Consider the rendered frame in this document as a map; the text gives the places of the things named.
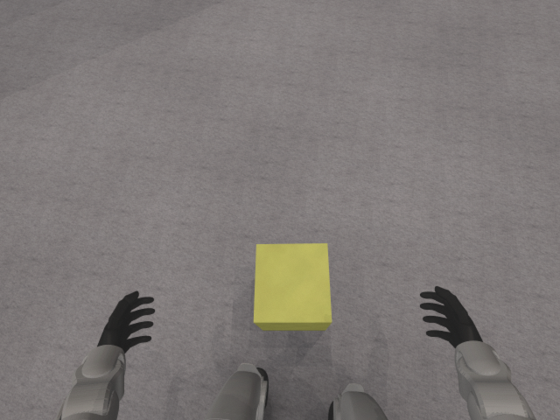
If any robot right forearm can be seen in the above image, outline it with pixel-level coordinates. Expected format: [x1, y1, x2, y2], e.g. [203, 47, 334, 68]
[455, 340, 536, 420]

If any robot left forearm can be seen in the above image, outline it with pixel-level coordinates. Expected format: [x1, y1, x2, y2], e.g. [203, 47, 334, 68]
[55, 345, 126, 420]

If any robot right hand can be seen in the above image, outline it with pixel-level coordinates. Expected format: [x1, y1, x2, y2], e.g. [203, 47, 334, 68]
[420, 286, 483, 349]

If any robot left hand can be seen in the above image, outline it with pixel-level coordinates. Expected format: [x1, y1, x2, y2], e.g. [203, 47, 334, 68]
[97, 291, 155, 353]

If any carton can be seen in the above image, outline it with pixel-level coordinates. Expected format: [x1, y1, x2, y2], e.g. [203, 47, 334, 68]
[254, 243, 332, 331]

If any right robot shin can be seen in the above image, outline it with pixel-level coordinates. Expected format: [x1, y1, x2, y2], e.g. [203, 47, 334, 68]
[342, 383, 365, 395]

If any left robot foot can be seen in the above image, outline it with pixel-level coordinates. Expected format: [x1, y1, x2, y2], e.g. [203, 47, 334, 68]
[257, 367, 269, 409]

